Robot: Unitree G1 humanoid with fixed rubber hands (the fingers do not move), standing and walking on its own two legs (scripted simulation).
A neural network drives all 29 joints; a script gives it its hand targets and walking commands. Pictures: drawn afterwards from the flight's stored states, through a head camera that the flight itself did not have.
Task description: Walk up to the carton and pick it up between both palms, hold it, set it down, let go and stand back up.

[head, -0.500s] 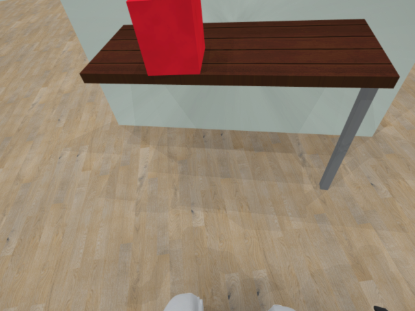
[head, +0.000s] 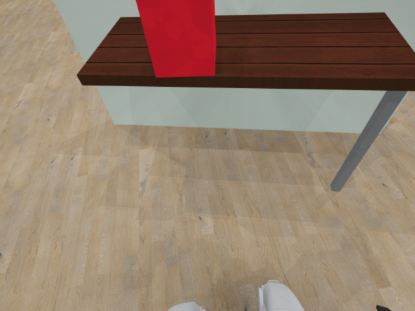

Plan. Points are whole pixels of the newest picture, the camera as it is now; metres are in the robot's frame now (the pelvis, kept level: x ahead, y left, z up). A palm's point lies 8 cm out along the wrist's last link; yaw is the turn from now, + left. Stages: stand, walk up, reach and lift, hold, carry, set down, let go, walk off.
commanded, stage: walk up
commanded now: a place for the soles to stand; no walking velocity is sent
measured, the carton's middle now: (183, 24) +0.92 +0.13 +0.12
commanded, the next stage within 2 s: none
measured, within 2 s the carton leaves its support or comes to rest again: neither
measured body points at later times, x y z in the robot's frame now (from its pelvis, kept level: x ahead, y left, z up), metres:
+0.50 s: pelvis +0.05 +0.05 +0.00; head +0.09 +0.04 +0.44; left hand +0.11 +0.39 -0.10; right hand +0.16 -0.27 -0.10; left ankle +0.08 +0.14 -0.69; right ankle +0.09 -0.11 -0.67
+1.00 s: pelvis +0.05 +0.05 +0.00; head +0.10 +0.03 +0.44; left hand +0.13 +0.38 -0.10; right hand +0.17 -0.27 -0.11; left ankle +0.08 +0.15 -0.69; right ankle +0.08 -0.11 -0.69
